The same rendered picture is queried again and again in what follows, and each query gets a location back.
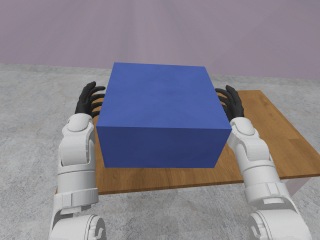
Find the robot left hand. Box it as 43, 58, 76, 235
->
74, 81, 106, 119

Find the right robot forearm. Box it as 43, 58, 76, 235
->
227, 117, 313, 240

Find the table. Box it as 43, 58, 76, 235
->
55, 90, 320, 211

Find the robot right hand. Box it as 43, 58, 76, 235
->
215, 85, 245, 122

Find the carton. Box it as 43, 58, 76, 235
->
96, 62, 232, 168

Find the right robot upper arm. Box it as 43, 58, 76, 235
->
248, 209, 311, 240

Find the left robot upper arm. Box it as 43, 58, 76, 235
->
49, 214, 107, 240

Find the left robot forearm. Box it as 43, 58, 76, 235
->
48, 113, 99, 240

